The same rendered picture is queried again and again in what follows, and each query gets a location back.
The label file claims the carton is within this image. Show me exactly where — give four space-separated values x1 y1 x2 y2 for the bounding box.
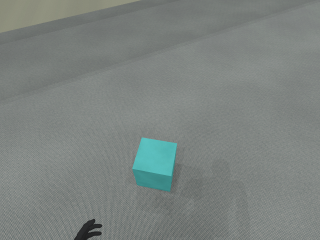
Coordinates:
132 137 177 192

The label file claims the left robot hand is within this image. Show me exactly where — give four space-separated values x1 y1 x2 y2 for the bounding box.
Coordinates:
74 219 102 240

